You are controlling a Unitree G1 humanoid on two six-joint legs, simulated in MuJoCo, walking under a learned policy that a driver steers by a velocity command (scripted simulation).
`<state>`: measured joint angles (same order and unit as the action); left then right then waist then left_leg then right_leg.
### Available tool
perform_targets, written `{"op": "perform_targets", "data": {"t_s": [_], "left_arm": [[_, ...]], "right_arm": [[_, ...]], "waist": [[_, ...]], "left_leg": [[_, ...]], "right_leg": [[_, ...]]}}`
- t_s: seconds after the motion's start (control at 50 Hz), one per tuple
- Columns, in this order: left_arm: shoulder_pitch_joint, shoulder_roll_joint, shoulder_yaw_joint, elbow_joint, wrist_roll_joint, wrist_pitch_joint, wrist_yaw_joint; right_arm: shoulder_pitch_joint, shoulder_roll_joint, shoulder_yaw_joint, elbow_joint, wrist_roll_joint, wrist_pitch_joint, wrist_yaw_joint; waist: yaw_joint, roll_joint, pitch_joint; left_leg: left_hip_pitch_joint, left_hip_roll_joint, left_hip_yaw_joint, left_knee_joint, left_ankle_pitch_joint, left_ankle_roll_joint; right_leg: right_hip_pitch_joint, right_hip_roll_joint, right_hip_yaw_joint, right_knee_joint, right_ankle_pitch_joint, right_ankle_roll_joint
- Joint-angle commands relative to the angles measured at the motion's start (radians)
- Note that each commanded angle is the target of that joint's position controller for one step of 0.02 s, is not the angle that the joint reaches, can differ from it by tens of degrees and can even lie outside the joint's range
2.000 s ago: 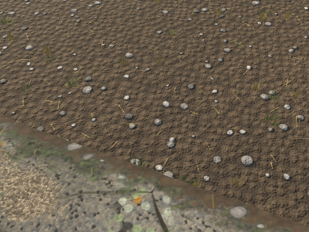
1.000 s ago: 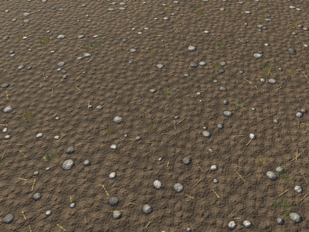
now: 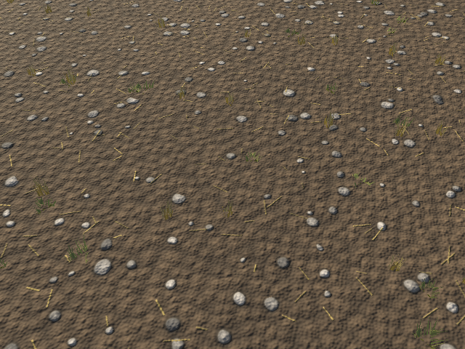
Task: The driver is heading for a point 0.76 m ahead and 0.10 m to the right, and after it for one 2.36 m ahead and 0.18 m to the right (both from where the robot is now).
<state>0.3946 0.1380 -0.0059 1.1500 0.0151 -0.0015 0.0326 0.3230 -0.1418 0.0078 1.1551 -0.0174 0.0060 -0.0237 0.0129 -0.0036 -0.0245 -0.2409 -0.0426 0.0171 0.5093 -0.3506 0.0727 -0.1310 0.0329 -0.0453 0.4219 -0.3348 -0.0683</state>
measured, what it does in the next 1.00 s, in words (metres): goes down: right foot 0.10 m lower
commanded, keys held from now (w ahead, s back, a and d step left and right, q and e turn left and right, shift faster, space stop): w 1.00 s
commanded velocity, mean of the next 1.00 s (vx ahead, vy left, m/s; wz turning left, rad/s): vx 0.44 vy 0.00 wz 0.00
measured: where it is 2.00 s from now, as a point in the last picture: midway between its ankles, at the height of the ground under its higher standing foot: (247, 314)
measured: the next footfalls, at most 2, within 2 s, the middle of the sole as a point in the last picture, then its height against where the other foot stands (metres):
right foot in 0.76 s outside the picture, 0.10 m lower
left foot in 1.20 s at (217, 296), level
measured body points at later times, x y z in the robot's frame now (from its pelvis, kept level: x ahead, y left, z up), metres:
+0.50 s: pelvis +0.17 +0.05 +0.00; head +0.19 +0.06 +0.45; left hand +0.31 +0.28 -0.14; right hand +0.06 -0.17 -0.14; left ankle +0.06 +0.11 -0.74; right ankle +0.30 -0.09 -0.70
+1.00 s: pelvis +0.50 -0.01 -0.11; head +0.55 -0.02 +0.34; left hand +0.47 +0.23 -0.25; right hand +0.59 -0.25 -0.25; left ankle +0.57 +0.12 -0.77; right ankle +0.48 -0.07 -0.85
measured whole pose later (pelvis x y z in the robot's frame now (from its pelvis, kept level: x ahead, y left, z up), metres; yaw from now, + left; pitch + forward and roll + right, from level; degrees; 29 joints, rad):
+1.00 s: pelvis +0.50 -0.01 -0.11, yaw +0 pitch +1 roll -1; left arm 0.38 0.19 0.05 1.07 0.02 -0.10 0.00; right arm 0.15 -0.20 -0.05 0.98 -0.05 -0.05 0.02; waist 0.01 0.03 0.08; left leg -0.67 0.09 0.01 1.11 -0.21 0.06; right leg -0.17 0.08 -0.11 0.38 -0.23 -0.10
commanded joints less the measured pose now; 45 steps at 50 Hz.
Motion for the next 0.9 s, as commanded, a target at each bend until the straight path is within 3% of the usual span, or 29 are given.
{"op": "perform_targets", "data": {"t_s": [0.02, 0.06, 0.12, 0.16, 0.18, 0.2, 0.22, 0.24, 0.26, 0.28, 0.32, 0.38, 0.4, 0.42, 0.46, 0.48, 0.52, 0.6, 0.68, 0.72, 0.74, 0.76, 0.78, 0.8, 0.82, 0.84, 0.86, 0.88, 0.9], "left_arm": [[0.127, 0.153, 0.046, 0.006, 0.002, -0.007, 0.004], [0.102, 0.159, 0.056, -0.008, 0.006, -0.021, -0.001], [0.048, 0.160, 0.064, -0.031, -0.001, -0.034, -0.009], [0.014, 0.158, 0.068, -0.048, -0.004, -0.038, -0.013], [-0.010, 0.136, 0.062, -0.063, 0.000, -0.043, -0.016], [-0.046, 0.060, 0.040, -0.100, -0.008, -0.053, -0.027], [-0.079, 0.089, 0.048, -0.137, 0.016, -0.055, -0.035], [-0.110, 0.136, 0.059, -0.146, 0.035, -0.055, -0.043], [-0.111, 0.114, 0.056, -0.145, 0.025, -0.060, -0.052], [-0.102, 0.100, 0.055, -0.138, 0.017, -0.065, -0.058], [-0.099, 0.102, 0.060, -0.132, 0.021, -0.055, -0.066], [-0.162, 0.104, 0.065, -0.160, 0.017, -0.038, -0.069], [-0.177, 0.104, 0.067, -0.167, 0.021, -0.033, -0.073], [-0.227, 0.108, 0.072, -0.190, 0.012, -0.034, -0.074], [-0.325, 0.121, 0.079, -0.233, 0.012, -0.046, -0.073], [-0.343, 0.112, 0.076, -0.242, 0.009, -0.049, -0.073], [-0.408, 0.109, 0.073, -0.273, 0.019, -0.053, -0.077], [-0.497, 0.108, 0.069, -0.324, 0.014, -0.057, -0.091], [-0.537, 0.113, 0.063, -0.340, 0.011, -0.073, -0.090], [-0.374, 0.153, 0.077, -0.281, 0.021, -0.084, -0.071], [-0.188, 0.179, 0.092, -0.212, 0.026, -0.092, -0.060], [0.001, 0.225, 0.109, -0.155, 0.049, -0.105, -0.058], [0.106, 0.281, 0.121, -0.130, 0.065, -0.108, -0.064], [0.180, 0.307, 0.128, -0.145, 0.014, -0.099, -0.078], [0.130, 0.276, 0.121, -0.169, 0.020, -0.077, -0.059], [0.018, 0.205, 0.102, -0.175, 0.031, -0.071, -0.036], [-0.033, 0.180, 0.093, -0.175, 0.031, -0.075, -0.021], [-0.009, 0.177, 0.089, -0.164, 0.025, -0.084, -0.016], [-0.015, 0.153, 0.079, -0.160, 0.015, -0.095, -0.021]], "right_arm": [[-0.084, -0.053, -0.011, -0.090, -0.021, -0.027, 0.014], [-0.086, -0.081, -0.024, -0.113, -0.016, -0.041, 0.025], [-0.048, -0.056, -0.029, -0.122, -0.003, -0.056, 0.034], [0.072, -0.048, -0.037, -0.082, 0.001, -0.062, 0.033], [0.159, -0.073, -0.049, -0.058, -0.002, -0.067, 0.028], [0.273, -0.158, -0.071, -0.043, -0.007, -0.076, 0.017], [0.375, -0.219, -0.090, -0.014, 0.003, -0.070, 0.020], [0.282, -0.186, -0.082, -0.040, -0.002, -0.067, 0.018], [0.193, -0.168, -0.078, -0.076, -0.003, -0.074, 0.020], [0.141, -0.155, -0.074, -0.096, -0.002, -0.082, 0.018], [0.122, -0.117, -0.062, -0.104, 0.009, -0.098, 0.009], [0.184, -0.109, -0.055, -0.080, 0.007, -0.110, 0.005], [0.219, -0.120, -0.058, -0.068, 0.000, -0.114, 0.005], [0.219, -0.112, -0.053, -0.069, 0.001, -0.120, 0.005], [0.249, -0.109, -0.050, -0.048, -0.002, -0.134, 0.002], [0.223, -0.115, -0.051, -0.057, 0.000, -0.139, 0.001], [0.205, -0.113, -0.052, -0.059, -0.004, -0.141, -0.006], [0.229, -0.110, -0.049, -0.054, -0.012, -0.145, -0.016], [0.280, -0.130, -0.051, -0.037, -0.024, -0.120, -0.025], [0.297, -0.159, -0.059, -0.029, -0.031, -0.108, -0.026], [0.280, -0.167, -0.062, -0.030, -0.028, -0.099, -0.028], [0.265, -0.155, -0.061, -0.024, -0.008, -0.098, -0.027], [0.380, -0.063, -0.059, -0.014, 0.037, -0.105, -0.029], [0.367, -0.145, -0.064, -0.054, 0.105, -0.114, -0.032], [0.225, -0.178, -0.069, -0.093, 0.087, -0.113, -0.030], [0.083, -0.159, -0.065, -0.119, 0.045, -0.114, -0.016], [0.017, -0.139, -0.066, -0.139, 0.007, -0.104, -0.002], [0.028, -0.120, -0.067, -0.136, -0.035, -0.082, 0.012], [0.061, -0.088, -0.061, -0.130, -0.052, -0.061, 0.027]], "waist": [[0.038, -0.131, 0.208], [0.018, -0.090, 0.193], [-0.023, -0.091, 0.203], [-0.072, -0.056, 0.185], [-0.107, -0.009, 0.161], [-0.152, 0.209, 0.127], [-0.171, 0.286, 0.130], [-0.110, 0.135, 0.178], [-0.067, 0.067, 0.183], [-0.035, 0.040, 0.169], [-0.013, 0.043, 0.141], [-0.018, 0.066, 0.122], [-0.020, 0.078, 0.115], [-0.021, 0.077, 0.130], [-0.036, 0.080, 0.149], [-0.032, 0.074, 0.154], [-0.046, 0.077, 0.158], [-0.087, 0.023, 0.195], [-0.143, 0.012, 0.202], [-0.094, 0.007, 0.114], [-0.009, -0.005, 0.040], [0.087, -0.017, -0.037], [0.041, -0.252, -0.226], [0.130, -0.201, -0.492], [0.131, -0.090, -0.440], [0.099, -0.032, -0.236], [0.065, -0.001, -0.121], [0.037, 0.010, -0.085], [-0.008, 0.032, -0.038]], "left_leg": [[-0.255, 0.043, 0.025, 0.163, -0.001, 0.001], [-0.273, 0.069, 0.013, 0.205, -0.034, 0.004], [-0.118, 0.055, 0.049, 0.070, -0.010, 0.006], [0.119, 0.008, 0.084, -0.049, 0.039, 0.007], [0.265, 0.044, 0.021, -0.102, 0.006, 0.017], [0.393, 0.247, -0.320, -0.291, -0.240, 0.076], [0.413, 0.405, -0.607, -0.405, -0.392, 0.163], [0.320, 0.407, -0.578, -0.393, -0.356, 0.173], [0.258, 0.373, -0.496, -0.401, -0.250, 0.156], [0.235, 0.342, -0.417, -0.416, -0.125, 0.136], [0.228, 0.281, -0.268, -0.433, 0.110, 0.109], [0.249, 0.234, -0.146, -0.395, 0.374, 0.114], [0.274, 0.252, -0.144, -0.377, 0.429, 0.127], [0.272, 0.230, -0.122, -0.369, 0.454, 0.131], [0.348, 0.245, -0.122, -0.348, 0.517, 0.132], [0.299, 0.210, -0.088, -0.347, 0.499, 0.131], [0.271, 0.199, -0.064, -0.312, 0.466, 0.114], [0.241, 0.203, -0.058, -0.227, 0.384, 0.101], [0.340, 0.192, -0.065, -0.048, 0.481, 0.087], [0.366, 0.177, -0.073, 0.201, 0.711, 0.088], [0.297, 0.151, -0.060, 0.428, 0.733, 0.085], [0.109, 0.096, -0.031, 0.728, 0.519, 0.073], [-0.273, -0.019, 0.013, 1.200, -0.422, 0.025], [-0.533, -0.033, -0.118, 1.343, -0.375, 0.015], [-0.607, 0.039, -0.086, 1.282, -0.251, 0.006], [-0.622, 0.070, -0.045, 1.150, -0.126, -0.004], [-0.587, 0.090, -0.038, 1.085, -0.086, -0.009], [-0.508, 0.106, -0.044, 1.079, -0.089, -0.001], [-0.433, 0.132, -0.051, 1.001, -0.079, 0.001]], "right_leg": [[-0.034, -0.334, 0.424, -0.333, -0.418, -0.164], [-0.018, -0.343, 0.408, -0.337, -0.354, -0.170], [-0.112, -0.282, 0.298, -0.294, -0.292, -0.136], [-0.244, -0.211, 0.206, -0.191, -0.262, -0.114], [-0.339, -0.162, 0.146, -0.076, -0.220, -0.089], [-0.501, -0.040, 0.005, 0.222, -0.154, -0.032], [-0.625, 0.010, -0.034, 0.462, -0.204, -0.029], [-0.638, -0.053, 0.040, 0.575, -0.140, -0.040], [-0.608, -0.082, 0.065, 0.588, -0.057, -0.039], [-0.568, -0.103, 0.071, 0.576, 0.008, -0.030], [-0.510, -0.112, 0.050, 0.522, 0.093, 0.000], [-0.516, -0.083, 0.001, 0.485, 0.195, 0.032], [-0.546, -0.093, 0.014, 0.500, 0.235, 0.030], [-0.577, -0.088, 0.010, 0.462, 0.281, 0.032], [-0.669, -0.104, 0.037, 0.388, 0.346, 0.030], [-0.622, -0.095, 0.016, 0.314, 0.409, 0.027], [-0.567, -0.101, 0.025, 0.214, 0.549, 0.017], [-0.484, -0.106, 0.011, 0.045, 0.692, -0.018], [-0.437, -0.090, -0.021, -0.090, 0.669, -0.026], [-0.255, -0.043, -0.061, -0.099, 0.569, -0.040], [-0.055, -0.045, -0.068, -0.117, 0.581, -0.051], [0.213, -0.117, -0.021, -0.095, 0.712, -0.069], [0.639, -0.370, 0.158, 0.289, 1.380, -0.136], [0.911, -0.543, 0.475, 0.273, 1.227, -0.317], [0.781, -0.509, 0.501, 0.108, 0.748, -0.309], [0.523, -0.440, 0.443, -0.030, 0.497, -0.269], [0.329, -0.416, 0.401, -0.082, 0.498, -0.255], [0.181, -0.418, 0.402, -0.099, 0.525, -0.262], [0.035, -0.385, 0.357, -0.134, 0.471, -0.236]]}}
Velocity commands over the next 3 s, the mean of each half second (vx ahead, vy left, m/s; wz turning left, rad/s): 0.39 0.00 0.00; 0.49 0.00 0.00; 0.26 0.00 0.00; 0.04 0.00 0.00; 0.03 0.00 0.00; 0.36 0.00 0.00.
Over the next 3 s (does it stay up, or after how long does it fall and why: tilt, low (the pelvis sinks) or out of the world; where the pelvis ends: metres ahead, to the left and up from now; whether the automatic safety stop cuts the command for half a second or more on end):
stays up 0.92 0.04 -0.10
